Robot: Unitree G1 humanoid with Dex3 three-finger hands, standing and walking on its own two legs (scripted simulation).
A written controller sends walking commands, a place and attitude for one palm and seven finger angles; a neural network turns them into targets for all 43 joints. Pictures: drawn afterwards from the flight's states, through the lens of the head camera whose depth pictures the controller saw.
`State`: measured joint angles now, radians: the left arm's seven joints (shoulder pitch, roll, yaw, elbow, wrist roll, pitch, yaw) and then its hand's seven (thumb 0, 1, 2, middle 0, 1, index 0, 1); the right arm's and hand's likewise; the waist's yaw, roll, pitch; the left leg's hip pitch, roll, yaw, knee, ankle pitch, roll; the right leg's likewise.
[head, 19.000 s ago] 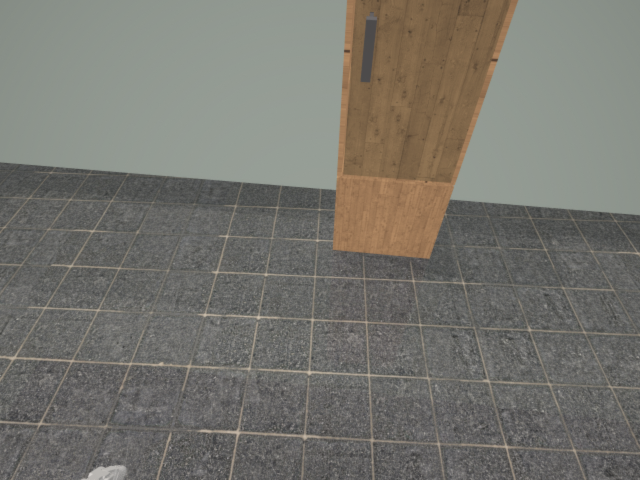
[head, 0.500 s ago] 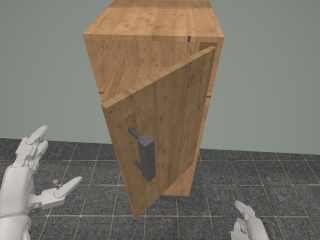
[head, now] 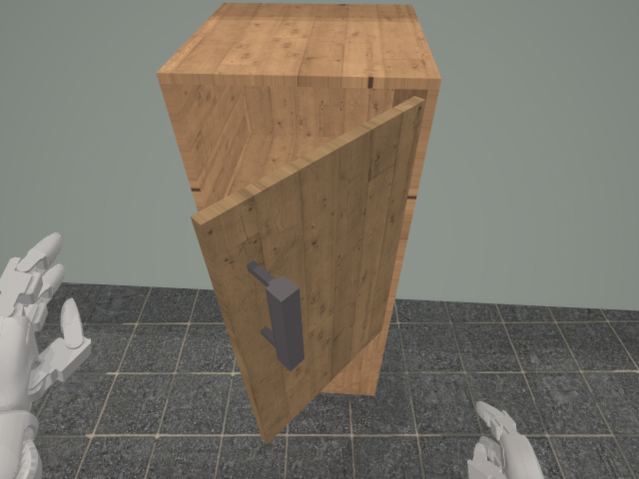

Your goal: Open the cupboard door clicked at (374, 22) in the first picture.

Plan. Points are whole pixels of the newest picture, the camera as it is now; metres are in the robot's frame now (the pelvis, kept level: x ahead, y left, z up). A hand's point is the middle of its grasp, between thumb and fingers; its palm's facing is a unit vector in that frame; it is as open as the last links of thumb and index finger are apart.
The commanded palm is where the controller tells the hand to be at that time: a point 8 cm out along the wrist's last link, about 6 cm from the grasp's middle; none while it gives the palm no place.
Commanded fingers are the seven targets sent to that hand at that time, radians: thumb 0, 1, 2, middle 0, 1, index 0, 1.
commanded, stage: draw the hand back to the body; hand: left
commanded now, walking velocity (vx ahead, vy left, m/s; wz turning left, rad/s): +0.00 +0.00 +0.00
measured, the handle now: (274, 316) +0.28 +0.10 +0.08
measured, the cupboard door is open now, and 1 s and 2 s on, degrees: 49 49 49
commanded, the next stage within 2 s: step back with the hand held close in 0.12 s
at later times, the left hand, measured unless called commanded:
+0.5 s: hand (90, 349) +0.18 +0.25 +0.14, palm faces +0.35 -0.81 -0.47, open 7.4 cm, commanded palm +0.13 +0.30 +0.17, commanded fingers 0.00 0.90 0.90 -0.20 -0.30 -0.20 -0.30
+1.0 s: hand out of the picture +0.11 +0.28 +0.15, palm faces +0.43 -0.75 -0.49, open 7.4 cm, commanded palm +0.04 +0.32 +0.17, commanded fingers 0.00 0.90 0.90 -0.20 -0.30 -0.20 -0.30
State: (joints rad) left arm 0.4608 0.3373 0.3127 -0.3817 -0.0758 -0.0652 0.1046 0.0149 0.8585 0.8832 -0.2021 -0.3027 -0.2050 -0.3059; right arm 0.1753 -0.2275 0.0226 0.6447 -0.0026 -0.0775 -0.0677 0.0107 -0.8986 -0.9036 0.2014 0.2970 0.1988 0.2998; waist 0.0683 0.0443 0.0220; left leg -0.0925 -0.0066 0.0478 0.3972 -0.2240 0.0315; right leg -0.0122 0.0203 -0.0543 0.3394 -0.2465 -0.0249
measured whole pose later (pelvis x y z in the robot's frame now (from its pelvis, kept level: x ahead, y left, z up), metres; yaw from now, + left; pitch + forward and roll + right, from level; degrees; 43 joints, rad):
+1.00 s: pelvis -0.09 +0.02 -0.02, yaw +2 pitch -1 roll -1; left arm 0.53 0.41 0.44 -0.53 -0.02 -0.19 0.14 0.02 0.88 0.90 -0.21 -0.30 -0.21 -0.31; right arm 0.22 -0.21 0.00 0.55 0.01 -0.06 -0.08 0.01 -0.90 -0.90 0.20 0.30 0.20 0.30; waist 0.00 0.01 0.05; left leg -0.42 -0.02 0.04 0.59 -0.18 0.07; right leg -0.35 0.03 -0.02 0.58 -0.22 -0.01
